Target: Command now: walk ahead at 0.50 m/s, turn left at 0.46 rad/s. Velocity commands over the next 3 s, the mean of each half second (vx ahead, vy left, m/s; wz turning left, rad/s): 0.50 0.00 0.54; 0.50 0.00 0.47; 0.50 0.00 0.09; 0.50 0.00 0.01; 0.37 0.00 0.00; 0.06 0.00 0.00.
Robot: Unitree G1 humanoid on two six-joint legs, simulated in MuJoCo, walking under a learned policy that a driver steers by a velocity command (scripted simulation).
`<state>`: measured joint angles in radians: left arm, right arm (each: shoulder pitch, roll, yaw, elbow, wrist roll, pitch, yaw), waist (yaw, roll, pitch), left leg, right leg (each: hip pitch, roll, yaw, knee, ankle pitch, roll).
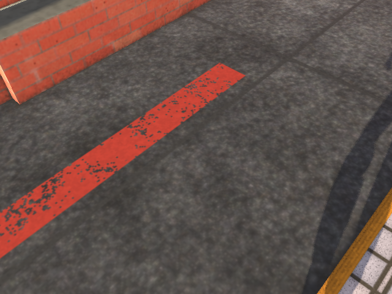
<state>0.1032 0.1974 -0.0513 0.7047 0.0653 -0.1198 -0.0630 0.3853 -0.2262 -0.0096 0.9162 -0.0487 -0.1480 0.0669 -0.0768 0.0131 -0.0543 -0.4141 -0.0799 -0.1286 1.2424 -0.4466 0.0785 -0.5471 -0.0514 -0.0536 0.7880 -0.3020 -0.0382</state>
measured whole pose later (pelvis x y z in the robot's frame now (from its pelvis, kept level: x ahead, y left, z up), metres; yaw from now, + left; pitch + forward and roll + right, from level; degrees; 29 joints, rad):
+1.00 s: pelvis +0.54 +0.08 -0.10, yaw +33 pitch +3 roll +1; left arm 0.28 0.21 0.06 0.81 0.01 -0.09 -0.01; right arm 0.26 -0.26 -0.08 0.78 0.02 -0.04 -0.02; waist 0.02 0.04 -0.06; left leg -0.58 -0.02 -0.08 1.22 -0.31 0.07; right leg -0.40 0.00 -0.01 0.59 -0.24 -0.03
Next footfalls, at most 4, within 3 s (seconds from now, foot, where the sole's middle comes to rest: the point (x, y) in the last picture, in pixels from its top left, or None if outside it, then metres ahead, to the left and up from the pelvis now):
0.48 left None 0.37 0.19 -0.87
0.84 right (185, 269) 0.66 0.04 -0.87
1.38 left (95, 254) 0.75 0.39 -0.87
1.92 right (108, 175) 1.14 0.37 -0.87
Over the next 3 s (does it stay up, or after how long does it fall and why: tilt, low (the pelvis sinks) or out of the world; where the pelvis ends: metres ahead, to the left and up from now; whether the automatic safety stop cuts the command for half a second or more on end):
stays up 1.24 0.57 -0.09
